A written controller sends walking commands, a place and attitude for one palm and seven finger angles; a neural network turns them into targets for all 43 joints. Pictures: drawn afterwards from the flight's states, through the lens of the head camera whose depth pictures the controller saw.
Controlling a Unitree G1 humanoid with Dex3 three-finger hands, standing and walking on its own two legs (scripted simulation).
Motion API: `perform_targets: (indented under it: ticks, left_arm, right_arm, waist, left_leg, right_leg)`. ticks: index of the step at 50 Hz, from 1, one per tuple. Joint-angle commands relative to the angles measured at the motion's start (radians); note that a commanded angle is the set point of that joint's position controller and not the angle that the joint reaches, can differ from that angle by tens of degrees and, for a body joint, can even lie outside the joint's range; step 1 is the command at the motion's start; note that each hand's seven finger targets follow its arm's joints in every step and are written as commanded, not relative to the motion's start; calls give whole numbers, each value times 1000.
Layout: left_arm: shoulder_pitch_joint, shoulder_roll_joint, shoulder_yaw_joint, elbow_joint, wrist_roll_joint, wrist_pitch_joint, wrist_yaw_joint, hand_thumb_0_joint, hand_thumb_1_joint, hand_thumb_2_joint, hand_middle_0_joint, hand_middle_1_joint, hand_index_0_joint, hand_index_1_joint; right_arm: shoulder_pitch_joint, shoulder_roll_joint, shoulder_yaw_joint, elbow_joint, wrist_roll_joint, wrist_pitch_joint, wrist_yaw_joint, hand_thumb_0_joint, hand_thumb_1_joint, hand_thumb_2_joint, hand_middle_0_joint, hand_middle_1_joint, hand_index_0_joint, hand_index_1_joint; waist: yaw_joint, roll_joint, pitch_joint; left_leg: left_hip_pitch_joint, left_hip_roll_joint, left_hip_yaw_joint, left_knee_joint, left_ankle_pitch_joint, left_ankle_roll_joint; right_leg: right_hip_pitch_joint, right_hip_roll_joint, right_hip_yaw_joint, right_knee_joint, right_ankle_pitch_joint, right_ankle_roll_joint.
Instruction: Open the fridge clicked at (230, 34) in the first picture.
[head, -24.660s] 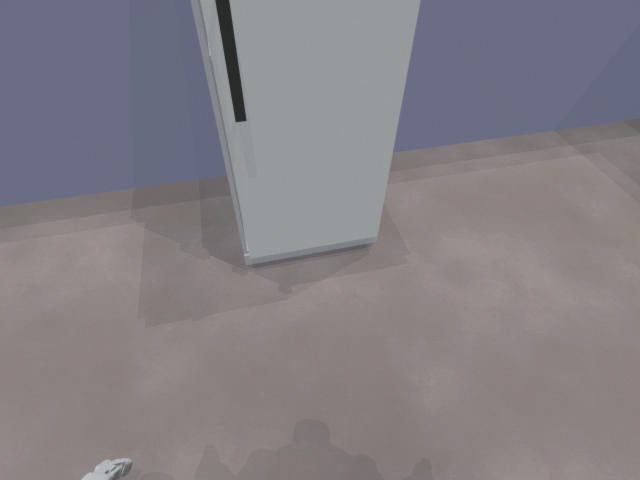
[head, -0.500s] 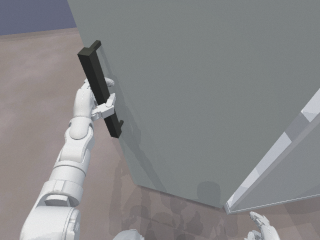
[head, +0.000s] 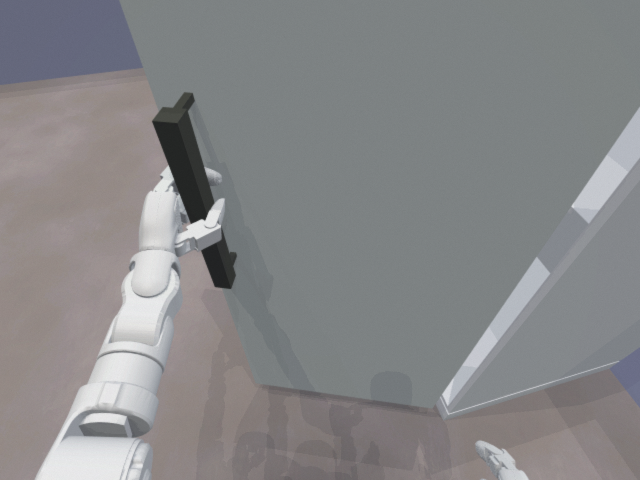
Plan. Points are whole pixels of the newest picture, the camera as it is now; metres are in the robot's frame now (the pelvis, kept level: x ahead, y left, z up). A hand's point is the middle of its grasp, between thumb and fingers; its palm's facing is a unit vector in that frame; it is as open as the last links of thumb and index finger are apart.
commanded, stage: loosen the grip on the handle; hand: left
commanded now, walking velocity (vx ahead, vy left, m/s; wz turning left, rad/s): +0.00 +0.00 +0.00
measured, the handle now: (209, 205) +0.44 +0.17 +0.10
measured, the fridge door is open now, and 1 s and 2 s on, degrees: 67 62 62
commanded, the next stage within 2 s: slip the hand off the handle in 0.66 s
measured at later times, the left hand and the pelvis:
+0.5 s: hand (214, 221) +0.41 +0.16 +0.10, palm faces +0.13 -0.98 -0.17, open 12.7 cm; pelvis -0.01 -0.01 -0.01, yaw +0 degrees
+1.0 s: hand (191, 214) +0.43 +0.20 +0.09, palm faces +0.17 -0.97 -0.16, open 14.5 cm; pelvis +0.04 +0.00 -0.01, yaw -1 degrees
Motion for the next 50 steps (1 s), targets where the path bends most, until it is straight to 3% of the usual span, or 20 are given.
perform_targets:
  ticks: [1, 3, 4, 5, 6, 7, 8, 9, 11, 13, 14, 16, 26, 34, 37, 38, 40, 43, 47, 50]
  left_arm:
    - [-450, 208, 73, -148, 11, -82, 21, 0, 900, 900, -450, -1400, -450, -1400]
    - [-435, 233, 92, -134, 11, -86, 24, 0, 900, 900, -450, -1400, -450, -1400]
    - [-945, 645, 341, -255, 125, -98, -8, 0, 900, 900, -450, -1400, -450, -1400]
    - [-729, 271, 118, 148, 112, -20, -64, 0, 779, 842, -450, -1400, -450, -1400]
    - [-601, 276, 209, 67, 50, -27, -66, 0, 658, 783, -450, -1400, -450, -1400]
    - [-454, 174, 142, 84, 38, -23, -84, 0, 538, 725, -450, -1400, -450, -1400]
    - [-541, 169, 142, 31, -8, -53, -81, 0, 417, 667, -450, -1400, -450, -1400]
    - [-570, 205, 161, 14, -19, -75, -63, 0, 296, 608, -450, -1400, -450, -1400]
    - [-584, 163, 89, 23, 8, -123, -35, 0, 54, 492, -450, -1400, -450, -1400]
    - [-572, 158, 41, 34, 60, -170, -14, 0, -188, 375, -450, -1400, -450, -1400]
    - [-607, 133, 7, 35, 60, -189, -5, 0, -308, 317, -450, -1400, -450, -1400]
    - [-582, 165, 33, 62, 51, -211, 5, 0, -550, 200, -423, -1367, -423, -1367]
    - [-544, 258, 82, 26, 12, -199, -27, 0, -550, 200, -290, -1200, -290, -1200]
    - [-442, 223, 106, -48, -35, -173, -44, 0, -550, 200, -250, -1150, -250, -1150]
    - [-320, 258, 162, -138, -20, -167, -31, 0, -550, 200, -250, -1150, -250, -1150]
    - [-431, 213, 97, -57, -6, -157, -27, 0, -550, 200, -250, -1150, -250, -1150]
    - [-431, 241, 120, -67, 7, -162, -24, 0, -550, 200, -250, -1150, -250, -1150]
    - [-341, 275, 164, -126, 11, -176, -33, 0, -550, 200, -250, -1150, -250, -1150]
    - [-282, 279, 180, -155, -13, -170, -63, 0, -550, 200, -250, -1150, -250, -1150]
    - [-305, 251, 136, -177, -21, -162, -93, 0, -550, 200, -250, -1150, -250, -1150]
  right_arm:
    - [-65, -144, -48, -126, -4, -47, -18, 0, -900, -900, 200, 300, 200, 300]
    - [-55, -154, -55, -123, -3, -47, -23, 0, -900, -900, 200, 300, 200, 300]
    - [-10, -176, -137, -169, -18, -85, 7, 0, -900, -900, 200, 300, 200, 300]
    - [-11, -177, -81, -137, -6, -151, 24, 0, -900, -900, 200, 300, 200, 300]
    - [25, -200, -105, -110, 24, -149, 22, 0, -900, -900, 200, 300, 200, 300]
    - [39, -196, -102, -113, 18, -142, 33, 0, -900, -900, 200, 300, 200, 300]
    - [17, -194, -84, -119, 19, -139, 37, 0, -900, -900, 200, 300, 200, 300]
    - [-2, -191, -87, -117, 7, -148, 40, 0, -900, -900, 200, 300, 200, 300]
    - [-7, -181, -72, -135, 8, -159, 53, 0, -900, -900, 200, 300, 200, 300]
    - [-2, -185, -73, -157, 7, -160, 60, 0, -900, -900, 200, 300, 200, 300]
    - [-7, -185, -73, -164, 12, -166, 61, 0, -900, -900, 200, 300, 200, 300]
    - [0, -195, -77, -165, 13, -174, 59, 0, -900, -900, 200, 300, 200, 300]
    - [21, -196, -64, -159, 19, -175, 38, 0, -900, -900, 200, 300, 200, 300]
    - [52, -196, -74, -149, 14, -158, 38, 0, -900, -900, 200, 300, 200, 300]
    - [52, -194, -84, -166, 5, -146, 43, 0, -900, -900, 200, 300, 200, 300]
    - [68, -192, -71, -142, 7, -138, 41, 0, -900, -900, 200, 300, 200, 300]
    - [78, -191, -77, -145, 4, -129, 45, 0, -900, -900, 200, 300, 200, 300]
    - [72, -189, -85, -165, 3, -118, 45, 0, -900, -900, 200, 300, 200, 300]
    - [63, -189, -85, -174, 5, -106, 42, 0, -900, -900, 200, 300, 200, 300]
    - [55, -189, -82, -178, 15, -103, 42, 0, -900, -900, 200, 300, 200, 300]
  waist:
    - [37, 10, -267]
    - [37, -3, -286]
    - [70, -238, -227]
    - [-66, -255, -546]
    - [-17, -170, -504]
    - [9, 4, -507]
    - [6, 144, -464]
    - [9, 201, -417]
    - [-9, 119, -309]
    - [-21, -27, -275]
    - [-36, -60, -253]
    - [-21, -122, -269]
    - [-5, -27, -345]
    - [-3, -83, -392]
    - [41, -15, -471]
    - [-23, -50, -392]
    - [-10, -56, -390]
    - [25, -12, -490]
    - [31, -3, -472]
    - [9, -15, -433]
  left_leg:
    - [74, 121, -170, -145, -89, 23]
    - [99, 109, -152, -137, -50, 17]
    - [30, 109, -97, -41, 32, 47]
    - [83, -28, -89, -147, 263, 21]
    - [133, -7, -108, -67, 285, -4]
    - [193, -4, -127, -64, 271, -41]
    - [234, -8, -128, -79, 125, -46]
    - [211, -10, -138, -86, -19, -44]
    - [82, -17, -142, -100, -198, -20]
    - [-1, -16, -135, -91, -234, 0]
    - [-24, -20, -127, -78, -262, 7]
    - [-52, -26, -120, -68, -280, 8]
    - [-92, -55, -92, -15, -196, 21]
    - [-49, -45, -96, 16, 36, 20]
    - [3, -45, -96, 30, 174, 16]
    - [-26, -43, -99, 42, 144, 17]
    - [-43, -41, -104, 46, 124, 16]
    - [13, -41, -100, 59, 220, 15]
    - [15, -36, -106, 66, 279, 9]
    - [13, -32, -110, 67, 259, 11]
  right_leg:
    - [10, -59, 93, -118, -98, 17]
    - [13, -68, 104, -126, -67, 10]
    - [69, -91, 151, -175, 188, 3]
    - [113, 5, 8, 7, 370, -37]
    - [-5, -3, -20, 5, 275, -22]
    - [-61, -13, -26, 5, 178, -23]
    - [-126, -9, -10, -34, 80, -16]
    - [-150, -9, 0, -45, 18, -23]
    - [-176, -6, 8, -53, -65, -27]
    - [-173, -4, 12, -55, -125, -21]
    - [-201, -3, 20, -59, -167, -16]
    - [-194, -2, 35, -63, -229, -13]
    - [-123, -9, 80, -74, -215, -9]
    - [-75, 5, 44, -23, 62, -2]
    - [-23, 6, 29, 21, 197, -13]
    - [-97, 7, 27, 17, 184, -3]
    - [-106, 8, 28, 22, 158, -3]
    - [-52, 8, 28, 47, 236, -12]
    - [-38, 12, 22, 51, 274, -14]
    - [-77, 16, 20, 46, 256, -13]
